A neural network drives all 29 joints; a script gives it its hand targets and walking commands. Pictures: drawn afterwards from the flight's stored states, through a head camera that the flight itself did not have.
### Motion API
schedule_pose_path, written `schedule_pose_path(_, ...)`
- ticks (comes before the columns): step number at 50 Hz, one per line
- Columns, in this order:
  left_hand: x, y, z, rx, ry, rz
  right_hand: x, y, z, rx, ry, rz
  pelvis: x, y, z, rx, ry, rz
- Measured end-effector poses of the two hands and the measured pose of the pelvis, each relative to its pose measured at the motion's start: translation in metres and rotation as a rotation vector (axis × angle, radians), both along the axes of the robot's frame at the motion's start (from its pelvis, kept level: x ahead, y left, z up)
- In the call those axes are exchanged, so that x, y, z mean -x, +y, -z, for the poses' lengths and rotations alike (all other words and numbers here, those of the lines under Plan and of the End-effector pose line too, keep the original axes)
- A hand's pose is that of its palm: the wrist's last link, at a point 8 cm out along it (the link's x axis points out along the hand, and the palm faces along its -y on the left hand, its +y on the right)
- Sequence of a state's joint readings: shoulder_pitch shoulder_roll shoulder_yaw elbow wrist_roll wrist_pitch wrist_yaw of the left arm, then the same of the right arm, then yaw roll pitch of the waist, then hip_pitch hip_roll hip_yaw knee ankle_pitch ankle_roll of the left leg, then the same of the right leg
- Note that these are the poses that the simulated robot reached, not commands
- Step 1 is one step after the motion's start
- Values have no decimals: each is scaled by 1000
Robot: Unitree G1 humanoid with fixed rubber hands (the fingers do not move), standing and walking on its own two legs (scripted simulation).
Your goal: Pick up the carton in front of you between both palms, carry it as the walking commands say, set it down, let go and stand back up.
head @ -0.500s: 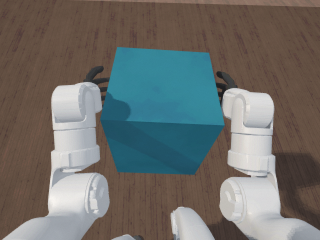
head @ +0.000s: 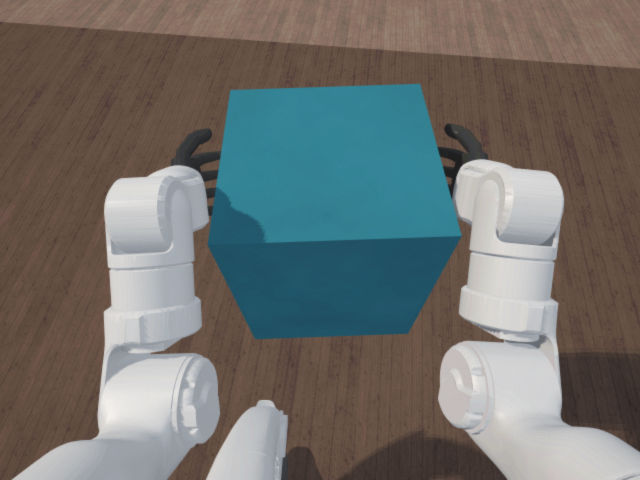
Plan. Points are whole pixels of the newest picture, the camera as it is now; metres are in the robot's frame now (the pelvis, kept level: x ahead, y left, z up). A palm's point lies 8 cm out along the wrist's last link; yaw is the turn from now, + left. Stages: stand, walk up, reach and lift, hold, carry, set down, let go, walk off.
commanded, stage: carry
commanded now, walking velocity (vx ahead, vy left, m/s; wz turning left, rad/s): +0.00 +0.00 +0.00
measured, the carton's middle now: (328, 225) +0.39 +0.02 +0.08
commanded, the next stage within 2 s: none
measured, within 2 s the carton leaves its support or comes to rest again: neither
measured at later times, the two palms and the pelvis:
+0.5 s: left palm (234, 57) +0.58 +0.16 +0.18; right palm (462, 75) +0.57 -0.14 +0.17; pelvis +0.19 +0.03 +0.01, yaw -1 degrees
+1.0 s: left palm (232, 80) +0.57 +0.17 +0.15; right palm (448, 91) +0.57 -0.13 +0.15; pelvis +0.23 +0.02 +0.02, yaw +0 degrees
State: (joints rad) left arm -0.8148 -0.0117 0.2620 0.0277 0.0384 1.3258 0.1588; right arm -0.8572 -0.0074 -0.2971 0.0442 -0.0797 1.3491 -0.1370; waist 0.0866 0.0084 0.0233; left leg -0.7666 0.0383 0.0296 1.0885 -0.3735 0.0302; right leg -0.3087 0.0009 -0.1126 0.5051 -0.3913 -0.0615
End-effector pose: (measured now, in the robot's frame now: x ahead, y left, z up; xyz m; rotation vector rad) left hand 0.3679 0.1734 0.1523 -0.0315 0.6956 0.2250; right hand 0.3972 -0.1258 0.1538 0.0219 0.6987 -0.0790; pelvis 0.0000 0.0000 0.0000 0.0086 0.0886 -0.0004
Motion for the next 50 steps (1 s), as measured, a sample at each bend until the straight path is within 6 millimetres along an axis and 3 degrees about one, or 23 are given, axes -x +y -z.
schedule_pose_path(5, -72, 7, -14, 14, -52, 28, -60, 6, -16, 9, -52, 31, -65, 16, 5, 0, -1, 1)
schedule_pose_path(9, -127, 9, -6, 32, -22, 80, -98, 7, -11, 52, -22, 66, -107, 29, 7, -7, -14, 9)
schedule_pose_path(14, -166, -1, 3, 39, 68, 122, -118, -2, 4, 58, 68, 107, -136, 37, -12, 16, -7, 15)
schedule_pose_path(19, -194, -10, -8, 45, 6, 123, -143, -10, -3, 26, 6, 137, -158, 35, -17, 19, -2, 13)
schedule_pose_path(25, -212, -11, -27, 12, -62, 92, -175, -13, -19, -18, -61, 114, -191, 30, -13, 18, -19, 10)
schedule_pose_path(32, -223, -2, -28, 7, 4, 79, -198, -3, -29, 35, 2, 58, -221, 25, -14, 7, -29, 5)
schedule_pose_path(42, -211, 0, 6, 9, 108, 108, -186, 2, 6, 51, 106, 10, -238, 22, -16, 9, -66, -1)
schedule_pose_path(50, -206, -5, 3, -16, 73, 135, -176, -3, 6, 63, 69, 10, -233, 23, -18, 8, -78, 2)
